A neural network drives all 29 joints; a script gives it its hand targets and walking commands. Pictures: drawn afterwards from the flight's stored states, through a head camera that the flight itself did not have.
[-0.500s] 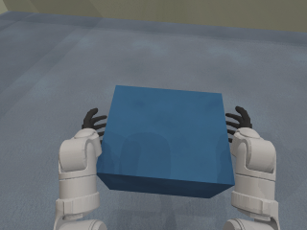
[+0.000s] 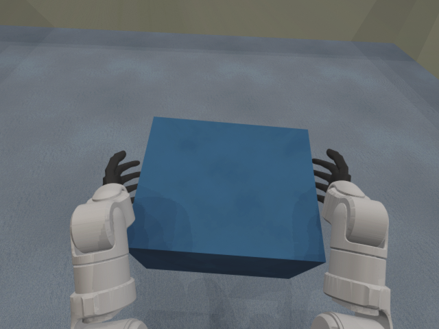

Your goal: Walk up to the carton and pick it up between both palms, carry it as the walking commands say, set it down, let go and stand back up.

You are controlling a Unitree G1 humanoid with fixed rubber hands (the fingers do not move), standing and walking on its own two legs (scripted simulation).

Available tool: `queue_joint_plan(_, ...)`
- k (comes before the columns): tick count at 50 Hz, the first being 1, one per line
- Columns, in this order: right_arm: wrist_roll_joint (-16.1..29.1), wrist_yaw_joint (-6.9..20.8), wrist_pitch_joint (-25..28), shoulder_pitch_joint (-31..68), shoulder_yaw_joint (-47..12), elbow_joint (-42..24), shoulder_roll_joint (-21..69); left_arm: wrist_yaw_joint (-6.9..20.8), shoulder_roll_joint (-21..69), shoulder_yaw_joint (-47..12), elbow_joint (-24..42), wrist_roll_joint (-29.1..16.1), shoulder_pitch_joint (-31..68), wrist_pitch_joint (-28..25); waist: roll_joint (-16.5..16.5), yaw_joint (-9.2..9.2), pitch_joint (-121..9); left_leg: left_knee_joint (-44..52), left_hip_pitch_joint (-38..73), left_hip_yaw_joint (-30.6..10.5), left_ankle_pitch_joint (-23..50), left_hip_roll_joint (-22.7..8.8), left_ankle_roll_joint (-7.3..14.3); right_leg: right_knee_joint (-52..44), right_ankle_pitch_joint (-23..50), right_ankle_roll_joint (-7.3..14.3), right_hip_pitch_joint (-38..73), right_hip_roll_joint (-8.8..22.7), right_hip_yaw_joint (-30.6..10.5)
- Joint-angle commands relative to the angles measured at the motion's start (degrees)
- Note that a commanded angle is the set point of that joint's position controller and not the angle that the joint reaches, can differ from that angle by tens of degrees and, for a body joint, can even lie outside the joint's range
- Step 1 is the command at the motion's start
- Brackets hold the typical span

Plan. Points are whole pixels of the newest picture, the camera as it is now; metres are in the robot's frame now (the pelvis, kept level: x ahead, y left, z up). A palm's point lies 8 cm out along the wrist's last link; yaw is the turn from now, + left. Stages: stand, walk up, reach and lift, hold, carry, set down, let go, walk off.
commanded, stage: carry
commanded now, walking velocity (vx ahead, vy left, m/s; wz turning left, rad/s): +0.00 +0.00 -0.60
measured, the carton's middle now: (224, 201) +0.37 +0.01 +0.05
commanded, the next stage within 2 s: none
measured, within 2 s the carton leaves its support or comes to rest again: neither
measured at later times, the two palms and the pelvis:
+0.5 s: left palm (234, 214) +0.31 -0.01 +0.09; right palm out of the picture +0.24 -0.37 +0.10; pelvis -0.05 -0.10 -0.01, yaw -14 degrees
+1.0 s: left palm (374, 244) +0.28 -0.25 +0.06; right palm out of the picture +0.08 -0.56 +0.06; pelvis -0.09 -0.22 -0.02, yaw -31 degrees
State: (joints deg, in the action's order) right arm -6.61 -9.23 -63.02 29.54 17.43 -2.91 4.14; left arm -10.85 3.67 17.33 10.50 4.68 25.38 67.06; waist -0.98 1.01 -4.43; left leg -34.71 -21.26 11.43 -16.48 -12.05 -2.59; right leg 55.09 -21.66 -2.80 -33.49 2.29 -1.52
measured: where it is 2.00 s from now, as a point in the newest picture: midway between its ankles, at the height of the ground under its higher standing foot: outside the picture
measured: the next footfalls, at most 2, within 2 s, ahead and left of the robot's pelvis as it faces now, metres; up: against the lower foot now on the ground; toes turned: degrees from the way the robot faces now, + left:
right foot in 0.10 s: +0.09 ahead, -0.16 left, +0.00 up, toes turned -4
left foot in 0.50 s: -0.01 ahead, -0.01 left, +0.00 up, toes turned -7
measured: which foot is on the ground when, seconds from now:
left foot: down 0.00-0.08, up 0.10-0.48, down 0.50-0.86, up 0.88-1.00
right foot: up 0.00-0.08, down 0.10-0.52, up 0.54-0.84, down 0.86-1.00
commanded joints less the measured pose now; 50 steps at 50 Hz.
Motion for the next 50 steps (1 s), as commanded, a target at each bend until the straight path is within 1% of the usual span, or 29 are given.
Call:
queue_joint_plan(1, 21.2, 13.4, -0.8, 30.1, -39.6, -4.9, 53.5, 13.6, 54.5, -47.7, 4.3, -24.3, 45.5, -1.4, 18.4, 0.73, -25.0, -3.9, 28.3, 0.0, 40.4, -9.9, 3.4, -13.4, 1.6, -0.5, -1.3, -3.4, 11.1)
queue_joint_plan(2, 21.1, 12.9, -0.6, 35.1, -39.8, -4.1, 51.8, 13.8, 52.6, -46.3, 0.8, -23.0, 46.9, -1.2, 15.5, -0.16, -24.4, -4.3, 23.8, 0.9, 33.1, -10.9, 2.4, -17.4, 5.6, 0.0, 3.2, -3.9, 11.8)
queue_joint_plan(3, 20.3, 12.7, -0.7, 31.1, -39.2, -3.5, 50.4, 14.0, 52.7, -45.1, -1.2, -22.8, 41.2, -1.1, 13.4, -0.73, -24.4, -6.8, 19.4, 0.7, 25.5, -9.6, -0.2, -24.4, 11.0, 1.2, 9.0, -2.4, 6.2)
queue_joint_plan(4, 20.6, 12.5, -0.5, 33.7, -40.0, -3.3, 50.6, 14.0, 52.4, -44.2, -2.3, -22.7, 41.8, -1.5, 6.5, -1.6, -24.6, -12.3, 11.0, 0.7, 15.3, -7.1, -2.1, -29.5, 19.4, 3.3, 16.6, 1.0, -1.9)
queue_joint_plan(5, 21.1, 12.7, -0.6, 34.4, -41.7, -4.4, 52.2, 14.4, 52.0, -43.5, -2.5, -22.7, 41.8, -2.1, -11.0, -1.02, -23.6, -21.6, -7.7, 1.3, -17.7, 0.0, -5.5, -27.3, 51.6, 6.9, 28.0, 12.6, -19.8)
queue_joint_plan(6, 23.9, 12.9, 0.1, 42.2, -45.4, -7.4, 54.2, 14.6, 52.3, -43.1, -2.4, -22.9, 43.9, -3.0, -19.3, -1.14, -23.9, -29.8, -18.1, -3.1, -28.5, 5.7, -6.4, -22.8, 74.2, 10.8, 33.5, 17.2, -29.0)
queue_joint_plan(8, 25.3, 13.6, -0.2, 40.3, -47.1, -6.6, 57.1, 14.9, 53.7, -42.1, -0.7, -22.5, 41.7, -3.3, -13.0, -1.5, -25.7, -34.1, -16.8, -8.8, -23.9, 6.8, -5.3, -24.1, 58.5, 11.3, 31.7, 11.9, -23.7)
queue_joint_plan(10, 26.6, 14.2, 0.2, 36.7, -49.7, -8.4, 60.9, 15.6, 54.7, -42.4, 2.6, -21.5, 37.7, -3.7, -13.9, -1.42, -29.7, -32.1, -14.8, -10.2, -16.4, 7.8, -3.9, -26.4, 37.6, 10.1, 32.5, 8.3, -18.8)
queue_joint_plan(12, 29.6, 14.6, 1.5, 46.5, -52.1, -12.1, 64.8, 15.9, 56.4, -43.3, 7.9, -22.3, 47.5, -5.6, -12.1, -1.62, -28.9, -27.7, -13.8, -10.2, -13.3, 8.7, -3.5, -28.5, 29.5, 9.3, 32.6, 6.7, -18.9)
queue_joint_plan(19, 28.0, 12.8, 1.8, 43.2, -50.7, -12.1, 62.0, 15.3, 52.9, -43.2, 9.5, -21.7, 44.6, -6.0, -10.5, -2.46, -30.7, -17.2, -8.6, -10.4, -11.2, 11.7, -2.5, -34.4, 23.9, 12.4, 30.8, 8.3, -28.7)
queue_joint_plan(21, 27.6, 12.5, 1.7, 43.1, -49.8, -13.3, 60.7, 15.4, 53.1, -43.8, 8.5, -22.2, 44.2, -5.5, -12.5, -2.28, -31.5, -11.9, -4.8, -9.1, -11.2, 12.4, -2.3, -34.7, 30.3, 11.3, 31.2, 7.5, -27.4)
queue_joint_plan(24, 27.8, 13.0, 1.2, 37.2, -48.7, -12.1, 61.0, 15.0, 52.8, -45.6, 11.6, -23.2, 44.0, -5.4, -13.1, -1.04, -33.7, 13.0, 17.5, -5.8, -7.2, 12.6, 0.2, -34.2, 36.3, 4.3, 23.7, 1.6, -20.1)
queue_joint_plan(25, 26.8, 12.9, 0.9, 31.9, -46.9, -10.5, 61.2, 14.8, 53.0, -46.8, 13.1, -24.0, 43.8, -5.1, -10.3, 0.11, -34.3, 17.7, 27.6, -6.7, -0.6, 7.7, 0.4, -30.5, 37.1, 2.0, 16.0, -0.6, -16.0)
queue_joint_plan(26, 26.1, 12.7, 1.6, 36.0, -45.6, -9.8, 59.9, 14.9, 53.7, -47.7, 11.3, -24.3, 46.5, -4.7, 4.6, 0.83, -32.6, 19.8, 38.3, -14.2, -1.4, -4.7, 4.3, -23.9, 14.3, -1.7, 3.8, -5.9, -6.6)
queue_joint_plan(27, 25.3, 12.8, 1.3, 34.3, -45.0, -8.7, 59.6, 15.0, 54.6, -48.3, 11.0, -24.1, 44.8, -4.1, 21.1, 0.43, -29.8, 15.5, 33.2, -26.7, 12.9, -19.3, 10.5, -3.3, -5.7, -1.0, -4.7, -8.4, -1.6)
queue_joint_plan(28, 24.4, 13.2, 1.1, 32.3, -44.9, -8.7, 59.0, 15.0, 53.5, -48.1, 12.4, -23.6, 46.1, -3.9, 14.9, 0.27, -24.1, 15.9, 26.9, -22.4, 20.6, -23.9, 13.8, 7.8, -8.0, 0.3, -9.5, -1.8, -2.6)
queue_joint_plan(29, 23.8, 13.5, 0.5, 32.6, -44.4, -9.1, 56.4, 14.9, 53.5, -47.8, 8.0, -22.4, 44.6, -3.4, 5.6, -0.51, -21.8, 14.0, 25.7, -17.7, 22.8, -21.7, 13.0, 12.9, -4.7, 0.3, -12.4, -1.3, -0.5)
queue_joint_plan(30, 23.1, 13.5, 0.2, 32.4, -44.3, -7.1, 56.1, 14.7, 53.6, -48.1, 6.6, -23.4, 45.7, -3.5, 1.0, -0.79, -20.1, 11.3, 26.4, -12.3, 25.8, -17.1, 10.3, 13.1, -1.0, 0.6, -13.0, -0.3, -0.7)
queue_joint_plan(32, 23.3, 13.7, 0.5, 36.9, -43.8, -7.9, 54.9, 14.7, 54.0, -47.7, 4.8, -23.7, 47.0, -3.8, 2.8, -1.03, -18.0, 6.3, 27.4, -4.1, 34.7, -11.1, 6.9, 8.8, 0.5, 0.3, -11.7, -1.5, 2.2)
queue_joint_plan(35, 21.8, 13.3, 0.2, 31.9, -40.9, -5.8, 51.5, 13.9, 52.2, -48.6, 6.1, -23.8, 46.5, -3.3, 13.1, -0.9, -17.1, 2.7, 23.5, 2.4, 37.8, -7.0, 3.3, 1.4, 1.4, 0.5, -5.2, -4.0, 7.4)
queue_joint_plan(38, 20.3, 12.8, -0.2, 27.1, -39.5, -4.1, 49.9, 13.7, 52.3, -48.0, 2.7, -23.4, 41.2, -2.1, 18.6, 0.03, -18.2, -2.6, 26.1, 3.2, 39.5, -8.1, 2.1, -6.4, 2.6, 1.4, -4.1, -4.2, 10.2)
queue_joint_plan(41, 20.3, 12.8, -0.8, 24.1, -40.2, -2.6, 49.5, 13.9, 51.6, -46.7, 0.5, -22.7, 37.5, -1.7, 15.2, -0.55, -20.8, -9.9, 23.5, 4.8, 35.2, -9.0, -1.4, -20.3, 10.8, 1.8, 4.7, -4.6, 9.9)
queue_joint_plan(42, 20.0, 12.7, -0.2, 30.5, -39.8, -2.0, 49.5, 14.0, 51.8, -47.5, 1.0, -23.6, 45.0, -2.4, 12.6, -1.39, -21.9, -15.3, 17.2, 4.7, 28.4, -7.4, -2.2, -23.3, 14.7, 2.9, 12.2, -4.1, 5.6)
queue_joint_plan(43, 21.1, 12.5, 0.1, 33.3, -40.7, -3.7, 48.2, 14.3, 51.1, -45.7, -2.1, -22.9, 41.1, -2.4, 1.1, -2.14, -23.2, -23.2, 1.9, 3.1, 4.2, -4.4, -4.9, -24.7, 35.0, 5.9, 25.2, 3.9, -7.3)
queue_joint_plan(44, 21.8, 12.4, 0.1, 39.2, -42.6, -3.4, 48.2, 14.2, 47.5, -43.2, -3.6, -22.0, 45.8, -3.2, -19.8, -0.81, -22.0, -32.3, -13.2, 1.4, -28.3, 3.7, -6.9, -24.3, 64.1, 11.1, 31.4, 15.6, -28.4)
queue_joint_plan(45, 22.8, 12.8, -0.6, 34.0, -44.2, -3.2, 50.2, 13.9, 48.5, -42.9, -3.0, -21.3, 38.4, -3.0, -16.6, -1.14, -24.6, -34.3, -12.7, -5.2, -30.3, 5.6, -6.5, -22.2, 73.4, 13.3, 30.9, 15.9, -29.8)
queue_joint_plan(46, 24.3, 13.6, -0.6, 29.0, -46.1, -4.3, 54.5, 14.4, 51.3, -43.6, 1.4, -22.0, 34.1, -3.2, -13.0, -1.39, -26.0, -35.5, -12.9, -7.8, -27.2, 7.5, -6.0, -23.3, 64.4, 12.4, 31.7, 12.7, -26.7)
queue_joint_plan(49, 27.7, 14.4, 2.0, 39.5, -49.6, -8.9, 60.3, 15.6, 54.8, -44.2, 5.2, -22.1, 41.4, -5.9, -13.7, -1.49, -29.1, -29.3, -11.6, -10.1, -17.0, 7.6, -4.9, -26.2, 38.5, 10.0, 33.0, 6.8, -20.5)
queue_joint_plan(50, 28.9, 14.7, 3.2, 41.7, -51.2, -11.7, 63.0, 15.8, 56.4, -46.1, 9.1, -22.8, 45.6, -7.3, -13.0, -1.62, -30.7, -24.9, -11.0, -10.7, -15.9, 7.8, -4.2, -25.8, 37.4, 9.8, 35.4, 6.4, -19.2)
